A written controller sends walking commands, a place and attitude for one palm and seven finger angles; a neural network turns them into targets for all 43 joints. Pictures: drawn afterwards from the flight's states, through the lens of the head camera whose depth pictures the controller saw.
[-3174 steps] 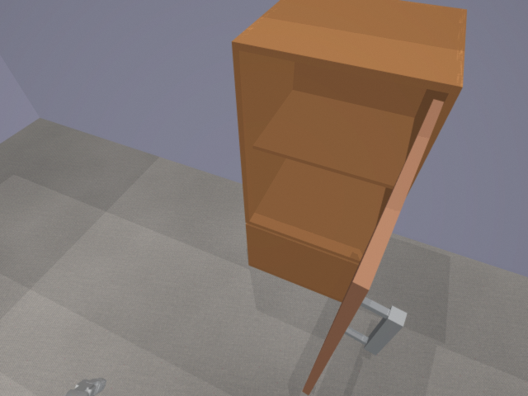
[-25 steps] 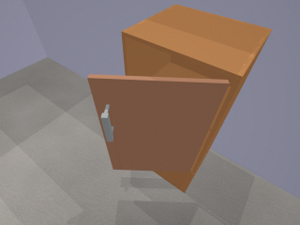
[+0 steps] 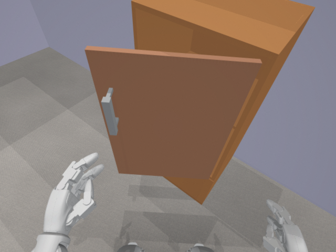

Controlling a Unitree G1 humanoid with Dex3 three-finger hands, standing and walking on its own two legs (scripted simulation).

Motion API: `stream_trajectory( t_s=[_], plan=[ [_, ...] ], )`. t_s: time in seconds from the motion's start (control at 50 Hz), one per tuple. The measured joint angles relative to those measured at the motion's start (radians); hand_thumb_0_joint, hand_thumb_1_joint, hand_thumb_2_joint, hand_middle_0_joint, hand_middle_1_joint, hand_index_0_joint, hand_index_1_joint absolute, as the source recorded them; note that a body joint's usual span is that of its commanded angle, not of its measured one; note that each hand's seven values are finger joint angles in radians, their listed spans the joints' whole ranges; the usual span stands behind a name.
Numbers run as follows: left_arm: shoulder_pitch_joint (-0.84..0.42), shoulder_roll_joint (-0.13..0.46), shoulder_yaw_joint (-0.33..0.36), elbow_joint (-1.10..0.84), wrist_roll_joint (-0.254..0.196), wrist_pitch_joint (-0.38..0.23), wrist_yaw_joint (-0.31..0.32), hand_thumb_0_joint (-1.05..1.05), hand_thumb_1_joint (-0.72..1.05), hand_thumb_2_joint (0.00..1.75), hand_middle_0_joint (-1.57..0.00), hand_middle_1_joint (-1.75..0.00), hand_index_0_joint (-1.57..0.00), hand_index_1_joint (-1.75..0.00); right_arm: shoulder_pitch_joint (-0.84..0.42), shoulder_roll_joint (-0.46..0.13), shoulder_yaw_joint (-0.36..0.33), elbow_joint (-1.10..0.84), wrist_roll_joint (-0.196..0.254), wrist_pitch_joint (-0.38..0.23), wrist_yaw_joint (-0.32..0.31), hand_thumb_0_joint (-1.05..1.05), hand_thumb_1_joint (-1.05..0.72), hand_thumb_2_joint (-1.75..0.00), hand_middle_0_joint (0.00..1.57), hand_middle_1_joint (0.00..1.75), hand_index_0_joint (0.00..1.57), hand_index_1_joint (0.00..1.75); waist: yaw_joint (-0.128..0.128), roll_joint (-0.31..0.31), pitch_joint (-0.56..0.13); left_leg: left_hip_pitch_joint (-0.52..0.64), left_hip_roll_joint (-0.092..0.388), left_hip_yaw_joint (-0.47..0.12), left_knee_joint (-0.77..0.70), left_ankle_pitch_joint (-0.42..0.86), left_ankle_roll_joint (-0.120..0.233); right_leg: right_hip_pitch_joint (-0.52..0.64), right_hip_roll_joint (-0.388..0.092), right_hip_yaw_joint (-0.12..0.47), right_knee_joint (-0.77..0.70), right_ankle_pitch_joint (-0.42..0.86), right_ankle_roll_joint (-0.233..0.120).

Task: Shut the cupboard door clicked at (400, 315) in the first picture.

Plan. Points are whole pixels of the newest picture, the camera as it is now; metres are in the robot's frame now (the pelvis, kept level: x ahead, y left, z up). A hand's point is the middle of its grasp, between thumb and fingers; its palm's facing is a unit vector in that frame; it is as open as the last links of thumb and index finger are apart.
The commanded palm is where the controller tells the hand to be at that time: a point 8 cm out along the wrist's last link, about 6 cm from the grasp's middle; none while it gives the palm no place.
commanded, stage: raise the hand and make a fist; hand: left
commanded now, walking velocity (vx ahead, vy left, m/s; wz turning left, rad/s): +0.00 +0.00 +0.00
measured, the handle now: (112, 112) +0.46 +0.18 +0.06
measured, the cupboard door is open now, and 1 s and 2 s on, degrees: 34 34 34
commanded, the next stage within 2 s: bring the fist close to the handle in 1.58 s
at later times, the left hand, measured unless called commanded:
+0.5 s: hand (84, 208) +0.21 +0.19 +0.03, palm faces -0.01 -1.00 -0.03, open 4.2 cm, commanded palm +0.18 +0.24 +0.03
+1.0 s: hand (77, 197) +0.22 +0.20 +0.06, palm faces +0.00 -1.00 -0.05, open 3.1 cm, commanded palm +0.20 +0.25 +0.06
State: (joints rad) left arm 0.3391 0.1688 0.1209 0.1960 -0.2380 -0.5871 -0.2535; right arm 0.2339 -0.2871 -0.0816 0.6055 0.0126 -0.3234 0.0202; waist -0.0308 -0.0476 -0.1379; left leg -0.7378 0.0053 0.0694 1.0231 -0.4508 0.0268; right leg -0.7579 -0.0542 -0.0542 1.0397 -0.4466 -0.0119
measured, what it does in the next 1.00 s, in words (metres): stands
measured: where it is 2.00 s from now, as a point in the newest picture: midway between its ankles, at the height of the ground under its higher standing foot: outside the picture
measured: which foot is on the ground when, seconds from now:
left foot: down 0.00-1.00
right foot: down 0.00-1.00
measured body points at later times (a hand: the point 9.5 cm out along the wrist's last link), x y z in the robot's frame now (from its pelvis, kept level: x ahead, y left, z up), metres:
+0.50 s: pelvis +0.01 +0.00 -0.03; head +0.07 -0.01 +0.42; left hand +0.21 +0.24 +0.03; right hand +0.19 -0.22 -0.12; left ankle +0.03 +0.10 -0.67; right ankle +0.04 -0.11 -0.67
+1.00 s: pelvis +0.02 +0.01 -0.01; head +0.07 +0.02 +0.44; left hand +0.22 +0.25 +0.06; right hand +0.22 -0.21 -0.07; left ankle +0.03 +0.10 -0.67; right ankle +0.04 -0.11 -0.67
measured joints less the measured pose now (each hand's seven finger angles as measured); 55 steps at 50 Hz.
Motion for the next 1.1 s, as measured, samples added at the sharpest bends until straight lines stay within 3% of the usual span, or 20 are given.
stream_trajectory(
  t_s=[0.06,0.14,0.2,0.28,0.36,0.44,0.54,0.68,0.88,1.1],
  plan=[
    [0.074,0.016,0.008,-0.043,-0.021,0.025,-0.065,0.01,0.91,0.89,-0.40,-0.51,-0.39,-0.51,-0.047,-0.001,-0.012,-0.088,0.011,0.036,-0.003,0.02,-0.91,-0.90,0.20,0.30,0.20,0.30,0.024,-0.011,-0.003,-0.087,0.011,-0.015,0.116,-0.052,-0.007,-0.079,0.005,-0.013,0.108,-0.052,-0.013],
    [0.190,0.040,0.017,-0.142,-0.033,0.106,-0.040,0.02,0.90,0.89,-0.47,-0.59,-0.47,-0.59,-0.085,0.009,0.003,-0.153,0.012,0.064,-0.027,0.02,-0.91,-0.90,0.20,0.30,0.20,0.30,0.064,0.013,0.000,-0.158,0.020,-0.055,0.205,-0.092,-0.018,-0.126,0.012,-0.050,0.171,-0.090,-0.026],
    [0.216,0.058,0.026,-0.225,-0.042,0.088,-0.030,0.02,0.90,0.90,-0.52,-0.65,-0.52,-0.65,-0.098,0.024,0.037,-0.155,0.006,0.064,-0.045,0.02,-0.91,-0.90,0.20,0.30,0.20,0.30,0.093,0.036,0.001,-0.205,0.027,-0.088,0.248,-0.106,-0.025,-0.152,0.018,-0.082,0.191,-0.102,-0.033],
    [0.143,0.067,0.028,-0.281,-0.063,0.087,-0.078,0.02,0.90,0.90,-0.60,-0.73,-0.59,-0.73,-0.107,0.054,0.086,-0.119,0.008,0.070,-0.058,0.02,-0.90,-0.90,0.20,0.30,0.20,0.30,0.111,0.068,0.008,-0.253,0.032,-0.115,0.283,-0.114,-0.030,-0.183,0.024,-0.107,0.205,-0.105,-0.038],
    [0.071,0.074,0.025,-0.286,-0.067,0.203,-0.122,0.02,0.90,0.90,-0.67,-0.81,-0.67,-0.81,-0.083,0.096,0.111,-0.090,0.018,0.102,-0.062,0.02,-0.90,-0.90,0.20,0.30,0.20,0.30,0.097,0.089,0.011,-0.254,0.035,-0.108,0.272,-0.110,-0.027,-0.187,0.028,-0.101,0.192,-0.097,-0.034],
    [0.084,0.072,0.034,-0.296,-0.071,0.289,-0.096,0.02,0.90,0.90,-0.74,-0.89,-0.74,-0.89,-0.025,0.117,0.108,-0.079,0.019,0.132,-0.065,0.02,-0.90,-0.90,0.21,0.30,0.20,0.30,0.070,0.097,0.006,-0.215,0.034,-0.082,0.223,-0.100,-0.018,-0.162,0.027,-0.075,0.154,-0.082,-0.023],
    [0.129,0.062,0.051,-0.302,-0.072,0.250,-0.040,0.02,0.90,0.90,-0.83,-0.99,-0.83,-0.99,0.038,0.091,0.087,-0.074,0.016,0.140,-0.069,0.02,-0.90,-0.90,0.21,0.30,0.20,0.30,0.050,0.093,-0.003,-0.180,0.028,-0.060,0.179,-0.090,-0.009,-0.137,0.023,-0.054,0.118,-0.071,-0.013],
    [0.148,0.067,0.024,-0.310,-0.056,0.194,-0.024,0.02,0.90,0.90,-0.96,-1.13,-0.96,-1.13,0.048,0.033,0.059,-0.082,0.016,0.135,-0.074,0.02,-0.90,-0.90,0.20,0.30,0.20,0.30,0.037,0.082,0.001,-0.165,0.020,-0.052,0.170,-0.091,0.003,-0.121,0.017,-0.047,0.107,-0.069,-0.002],
    [0.126,0.078,0.015,-0.327,-0.037,0.213,0.014,0.02,0.90,0.90,-1.14,-1.33,-1.14,-1.33,0.011,0.042,0.080,-0.143,0.014,0.148,-0.067,0.02,-0.90,-0.90,0.20,0.30,0.20,0.30,0.038,0.075,0.003,-0.115,0.017,-0.054,0.130,-0.079,0.008,-0.065,0.016,-0.049,0.058,-0.053,0.004],
    [0.069,0.088,0.026,-0.295,-0.039,0.254,-0.009,0.02,0.90,0.90,-1.28,-1.47,-1.27,-1.47,0.017,0.058,0.124,-0.153,0.012,0.160,-0.057,0.02,-0.90,-0.90,0.20,0.30,0.20,0.30,0.048,0.086,0.008,-0.069,0.016,-0.064,0.095,-0.070,0.005,-0.013,0.019,-0.058,0.017,-0.043,0.003]
  ],
)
